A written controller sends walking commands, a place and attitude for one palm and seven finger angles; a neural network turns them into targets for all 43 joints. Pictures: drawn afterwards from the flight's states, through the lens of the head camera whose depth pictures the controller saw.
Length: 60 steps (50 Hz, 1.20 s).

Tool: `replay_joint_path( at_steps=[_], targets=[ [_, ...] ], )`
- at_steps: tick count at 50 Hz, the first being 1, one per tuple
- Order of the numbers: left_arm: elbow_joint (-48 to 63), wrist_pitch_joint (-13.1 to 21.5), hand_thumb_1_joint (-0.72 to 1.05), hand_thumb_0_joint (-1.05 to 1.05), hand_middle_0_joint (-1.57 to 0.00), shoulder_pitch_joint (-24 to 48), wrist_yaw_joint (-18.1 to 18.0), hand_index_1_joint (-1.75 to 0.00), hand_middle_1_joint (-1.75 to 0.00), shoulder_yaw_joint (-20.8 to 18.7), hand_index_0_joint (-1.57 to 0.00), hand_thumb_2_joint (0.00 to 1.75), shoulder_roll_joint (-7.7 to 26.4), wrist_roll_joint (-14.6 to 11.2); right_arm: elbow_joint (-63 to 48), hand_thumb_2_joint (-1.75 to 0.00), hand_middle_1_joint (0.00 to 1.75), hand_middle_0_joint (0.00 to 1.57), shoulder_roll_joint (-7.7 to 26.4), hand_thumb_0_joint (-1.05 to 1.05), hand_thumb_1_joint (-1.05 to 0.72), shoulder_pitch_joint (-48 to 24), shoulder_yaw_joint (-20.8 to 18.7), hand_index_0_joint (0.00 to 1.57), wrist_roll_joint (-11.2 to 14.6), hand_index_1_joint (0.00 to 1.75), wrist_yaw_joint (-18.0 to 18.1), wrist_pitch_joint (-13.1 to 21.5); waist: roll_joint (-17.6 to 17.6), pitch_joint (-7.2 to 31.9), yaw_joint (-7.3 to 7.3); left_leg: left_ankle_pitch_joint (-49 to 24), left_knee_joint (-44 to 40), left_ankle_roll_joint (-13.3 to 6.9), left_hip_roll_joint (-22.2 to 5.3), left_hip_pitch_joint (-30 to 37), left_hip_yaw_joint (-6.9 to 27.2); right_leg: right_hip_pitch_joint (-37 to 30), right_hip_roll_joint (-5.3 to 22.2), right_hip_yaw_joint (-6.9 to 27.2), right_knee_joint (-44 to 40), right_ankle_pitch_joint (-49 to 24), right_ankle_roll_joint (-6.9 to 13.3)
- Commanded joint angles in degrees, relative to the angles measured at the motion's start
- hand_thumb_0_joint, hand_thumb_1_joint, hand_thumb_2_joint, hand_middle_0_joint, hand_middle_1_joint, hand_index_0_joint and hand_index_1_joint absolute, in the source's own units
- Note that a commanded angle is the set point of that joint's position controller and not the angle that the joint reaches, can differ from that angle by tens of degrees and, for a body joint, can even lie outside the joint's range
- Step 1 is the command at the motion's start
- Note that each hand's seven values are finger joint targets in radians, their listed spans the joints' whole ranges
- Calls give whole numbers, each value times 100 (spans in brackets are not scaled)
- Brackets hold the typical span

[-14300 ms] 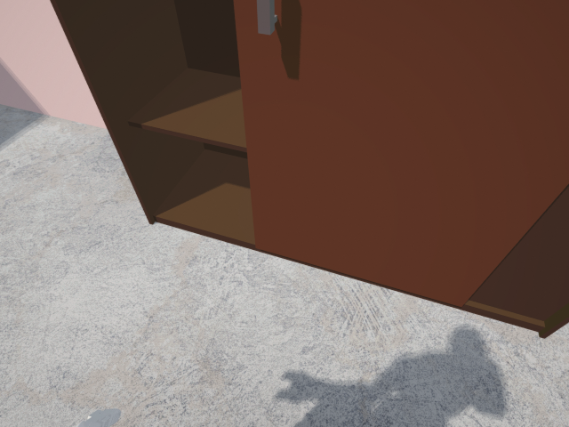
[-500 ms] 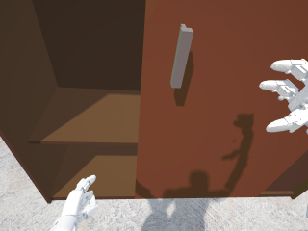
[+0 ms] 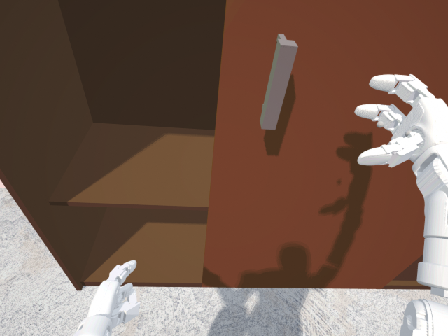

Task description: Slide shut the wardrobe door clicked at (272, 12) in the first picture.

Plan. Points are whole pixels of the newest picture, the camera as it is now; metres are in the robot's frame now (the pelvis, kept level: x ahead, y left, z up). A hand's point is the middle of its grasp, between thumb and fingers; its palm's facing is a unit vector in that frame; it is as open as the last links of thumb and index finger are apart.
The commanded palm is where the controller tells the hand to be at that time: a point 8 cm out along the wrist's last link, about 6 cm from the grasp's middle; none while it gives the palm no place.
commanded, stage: move the hooked fingers beside the handle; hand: right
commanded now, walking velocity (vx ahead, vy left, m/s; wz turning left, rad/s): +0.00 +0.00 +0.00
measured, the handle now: (274, 82) +0.49 -0.05 +0.26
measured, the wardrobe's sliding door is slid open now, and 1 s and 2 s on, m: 0.52 0.52 0.52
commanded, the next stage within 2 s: none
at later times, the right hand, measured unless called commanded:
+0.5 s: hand (333, 103) +0.42 -0.14 +0.26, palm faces -0.03 +1.00 -0.02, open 14.0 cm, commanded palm +0.41 -0.19 +0.26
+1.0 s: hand (320, 93) +0.45 -0.13 +0.26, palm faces -0.02 +1.00 -0.01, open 13.8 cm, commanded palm +0.44 -0.18 +0.25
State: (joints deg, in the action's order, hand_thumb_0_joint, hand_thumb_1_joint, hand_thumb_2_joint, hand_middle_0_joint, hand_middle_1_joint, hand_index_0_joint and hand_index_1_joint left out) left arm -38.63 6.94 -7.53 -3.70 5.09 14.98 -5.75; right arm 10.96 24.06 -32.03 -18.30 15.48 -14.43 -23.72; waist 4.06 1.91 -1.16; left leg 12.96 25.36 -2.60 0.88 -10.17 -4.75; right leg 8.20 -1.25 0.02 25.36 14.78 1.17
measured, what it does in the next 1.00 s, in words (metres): stands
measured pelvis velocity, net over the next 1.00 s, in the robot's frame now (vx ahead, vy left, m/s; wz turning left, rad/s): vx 0.00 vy -0.01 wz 0.01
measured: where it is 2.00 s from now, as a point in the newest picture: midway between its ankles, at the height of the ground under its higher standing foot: outside the picture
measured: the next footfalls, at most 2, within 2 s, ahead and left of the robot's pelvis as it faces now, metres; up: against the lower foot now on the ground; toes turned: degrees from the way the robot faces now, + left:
none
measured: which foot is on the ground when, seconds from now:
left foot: down 0.00-1.00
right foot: down 0.00-1.00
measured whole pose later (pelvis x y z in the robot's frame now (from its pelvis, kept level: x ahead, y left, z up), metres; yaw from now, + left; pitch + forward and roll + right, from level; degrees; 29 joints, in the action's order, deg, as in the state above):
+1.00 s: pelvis +0.00 -0.01 +0.00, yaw +1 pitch +0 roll +0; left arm -43.6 7.1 -14.6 -4.0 3.0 14.2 -4.7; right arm 41.1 16.8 -54.5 -10.5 10.1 -3.6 -13.3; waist 2.8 2.2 0.8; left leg 11.3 23.2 -2.1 0.9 -12.1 -3.8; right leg 10.1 -1.4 -0.8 23.8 13.8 1.8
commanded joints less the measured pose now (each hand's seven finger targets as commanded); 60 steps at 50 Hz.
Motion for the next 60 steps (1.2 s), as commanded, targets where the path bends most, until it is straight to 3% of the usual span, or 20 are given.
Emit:
replay_joint_path(
  at_steps=[1,3,6,9,11,17,20,22,25,28,29,33,35,39,42,43,45,52,59,60],
  targets=[
    [963,333,90,0,-20,882,-30,-30,-30,-252,-20,90,611,-16,-973,-30,120,30,1172,0,50,-2703,-185,30,45,120,85,463,-272,1341,15,-1425,-332,140,-213,464,320,-250,44,241,-243,-1271,99],
    [903,345,90,0,-20,824,-58,-30,-30,-261,-20,90,608,-26,-773,-30,120,30,986,0,50,-3116,41,30,27,120,141,452,-199,1228,106,-1178,-397,140,-200,263,325,-295,49,256,-264,-1076,107],
    [875,364,90,0,-20,781,-56,-30,-30,-283,-20,90,608,8,-780,-30,120,30,968,0,50,-3312,26,30,-28,120,309,509,-212,1417,79,-1254,-392,125,-196,374,328,-369,45,251,-270,-1193,110],
    [837,333,90,0,-20,687,-60,-30,-30,-292,-20,90,615,37,-438,-30,120,30,1194,0,50,-3281,-244,30,-72,120,445,504,-510,1623,-2,-1498,-347,137,-200,641,346,-287,46,218,-288,-1363,117],
    [805,272,90,0,-20,637,-41,-30,-30,-296,-20,90,634,44,-293,-30,120,30,1234,0,50,-3321,-231,30,-132,120,509,555,-457,1471,9,-1550,-383,144,-223,692,378,-145,56,174,-320,-1361,120],
    [858,276,90,0,-20,577,-5,-30,-30,-337,-20,90,576,43,-489,-30,120,30,789,0,50,-3622,102,30,-181,120,578,718,-330,1781,72,-2037,-322,125,-193,785,360,-439,69,107,-292,-1749,136],
    [748,222,90,0,-20,455,-12,-30,-30,-352,-20,90,605,47,25,-30,120,30,749,0,50,-3536,101,30,-185,120,658,627,-503,1451,75,-1758,-398,122,-179,630,328,-250,77,124,-322,-1528,127],
    [700,199,90,0,-20,412,-40,-30,-30,-362,-20,90,628,37,259,-30,120,30,724,0,50,-3883,188,30,-245,120,750,577,-485,1331,177,-1501,-480,156,-171,464,375,-189,73,90,-357,-1267,140],
    [643,193,90,0,-20,305,-54,-30,-30,-384,-20,90,617,75,288,-30,120,30,794,0,50,-4230,178,30,-311,120,898,722,-474,1478,188,-1481,-483,128,-174,546,375,-258,90,110,-354,-1346,143],
    [641,263,90,0,-20,273,-48,-30,-30,-383,-20,90,567,81,195,-30,120,30,371,0,50,-4821,532,30,-327,120,919,929,-321,1783,294,-1668,-421,117,-150,539,389,-510,83,131,-326,-1490,141],
    [605,273,90,0,-20,222,-58,-30,-30,-399,-20,90,579,88,380,-30,120,30,545,0,50,-4759,340,30,-331,120,958,957,-401,1800,258,-1679,-411,112,-137,560,382,-494,96,138,-329,-1517,139],
    [447,252,90,0,-20,29,-68,-30,-30,-402,-20,90,603,97,1211,-30,120,30,253,0,50,-4979,580,30,-419,120,1063,984,-403,1455,346,-1502,-478,127,-143,328,389,-300,98,98,-366,-1313,140],
    [386,206,90,0,-20,-97,-61,-30,-30,-424,-20,90,636,121,1589,-30,120,30,512,0,50,-4787,353,30,-483,120,1151,1017,-524,1432,262,-1421,-496,106,-149,424,372,-179,116,94,-400,-1308,133],
    [410,281,90,0,-20,-146,-52,-30,-30,-439,-20,90,608,104,1492,-30,120,30,96,0,50,-5176,699,30,-486,120,1094,1160,-483,1552,367,-1547,-450,110,-139,313,375,-334,112,105,-374,-1377,150],
    [364,291,90,0,-20,-223,-46,-30,-30,-457,-20,90,628,112,1621,-30,120,30,222,0,50,-5141,581,30,-497,120,1112,1246,-621,1580,347,-1448,-468,103,-130,329,369,-307,121,133,-385,-1331,151],
    [378,295,90,0,-20,-186,-48,-30,-30,-445,-20,90,609,100,1665,-30,120,30,76,0,50,-5132,700,30,-495,120,1092,1247,-436,1537,351,-1411,-474,101,-139,273,396,-319,114,102,-383,-1280,152],
    [312,294,90,0,-20,-245,-58,-30,-30,-452,-20,90,617,104,1878,-30,120,30,-37,0,50,-5183,809,30,-478,120,1099,1285,-547,1342,392,-1124,-538,105,-141,168,365,-225,132,121,-414,-1069,149],
    [206,397,90,0,-20,-447,-90,-30,-30,-448,-20,90,668,106,2550,-30,120,30,261,0,50,-5464,602,30,-530,120,1106,1463,-574,1152,429,-623,-611,113,-144,-38,416,21,135,148,-487,-602,139],
    [129,556,90,0,-20,-603,-92,-30,-30,-453,-20,90,663,92,2996,-30,120,30,6,0,50,-5755,810,30,-574,120,1102,1741,-491,1055,524,-313,-601,117,-144,-306,441,70,138,156,-496,-257,132],
    [77,556,90,0,-20,-678,-89,-30,-30,-471,-20,90,692,118,3104,-30,120,30,-1,0,50,-5720,822,30,-581,120,1117,1794,-644,1040,538,-291,-612,119,-160,-273,410,117,154,159,-506,-244,134]
  ],
)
